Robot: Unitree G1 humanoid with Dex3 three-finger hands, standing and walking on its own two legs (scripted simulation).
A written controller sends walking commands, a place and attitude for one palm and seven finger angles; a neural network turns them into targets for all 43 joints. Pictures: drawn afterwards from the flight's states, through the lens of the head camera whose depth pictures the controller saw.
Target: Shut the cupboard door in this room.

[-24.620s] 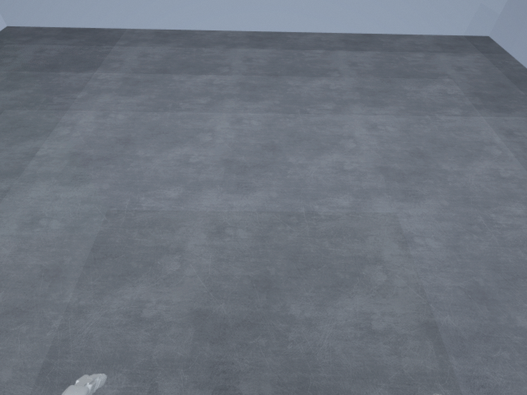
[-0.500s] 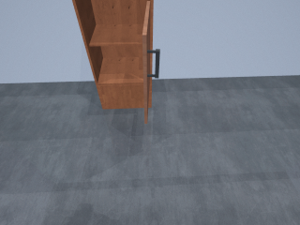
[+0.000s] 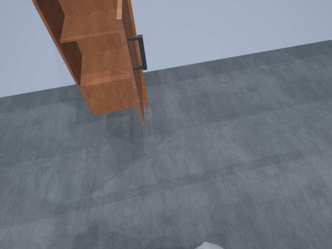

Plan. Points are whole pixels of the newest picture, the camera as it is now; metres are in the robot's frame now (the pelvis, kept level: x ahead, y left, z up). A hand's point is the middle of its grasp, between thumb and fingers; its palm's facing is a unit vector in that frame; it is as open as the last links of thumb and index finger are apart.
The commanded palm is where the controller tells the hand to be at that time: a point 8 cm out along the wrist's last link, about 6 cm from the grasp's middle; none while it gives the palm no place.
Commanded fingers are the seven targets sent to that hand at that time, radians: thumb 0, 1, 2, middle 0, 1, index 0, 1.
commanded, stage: walk around to get in front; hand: left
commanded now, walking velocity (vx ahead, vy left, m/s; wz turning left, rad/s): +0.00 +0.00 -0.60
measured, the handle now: (137, 54) +0.82 +0.19 -0.02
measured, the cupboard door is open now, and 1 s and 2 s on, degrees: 85 85 85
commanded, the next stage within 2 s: none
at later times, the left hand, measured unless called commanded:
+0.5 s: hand out of the picture +0.10 +0.19 -0.15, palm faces -0.16 -0.95 -0.26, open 7.4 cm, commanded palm none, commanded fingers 0.00 0.90 0.90 -0.20 -0.30 -0.20 -0.30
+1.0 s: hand (128, 211) +0.23 +0.14 -0.15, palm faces -0.57 -0.79 -0.23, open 7.4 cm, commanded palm none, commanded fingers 0.00 0.90 0.90 -0.20 -0.30 -0.20 -0.30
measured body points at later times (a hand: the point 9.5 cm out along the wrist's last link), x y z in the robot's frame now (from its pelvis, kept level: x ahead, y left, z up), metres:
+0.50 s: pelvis +0.01 +0.00 +0.01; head +0.06 -0.02 +0.46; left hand +0.11 +0.24 -0.13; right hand +0.10 -0.29 -0.12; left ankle +0.02 +0.16 -0.68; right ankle +0.01 -0.10 -0.73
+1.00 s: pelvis +0.02 +0.03 +0.01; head +0.07 +0.00 +0.45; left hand +0.26 +0.18 -0.13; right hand -0.11 -0.20 -0.14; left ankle +0.03 +0.15 -0.73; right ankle -0.06 -0.08 -0.69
